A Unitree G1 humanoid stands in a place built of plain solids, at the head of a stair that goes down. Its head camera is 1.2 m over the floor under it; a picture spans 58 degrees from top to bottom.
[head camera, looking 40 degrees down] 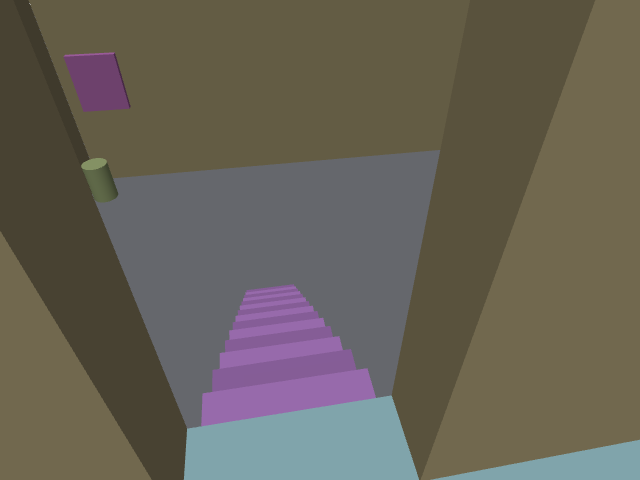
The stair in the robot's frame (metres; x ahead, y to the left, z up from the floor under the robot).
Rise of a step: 0.20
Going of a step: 0.23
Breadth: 0.60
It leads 10 degrees to the left of straight ahead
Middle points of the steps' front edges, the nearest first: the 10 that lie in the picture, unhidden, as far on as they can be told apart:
0.65 0.08 0.00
0.87 0.12 -0.20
1.10 0.16 -0.40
1.32 0.20 -0.59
1.55 0.24 -0.79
1.77 0.27 -0.98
2.00 0.31 -1.18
2.22 0.35 -1.38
2.44 0.39 -1.57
2.67 0.43 -1.77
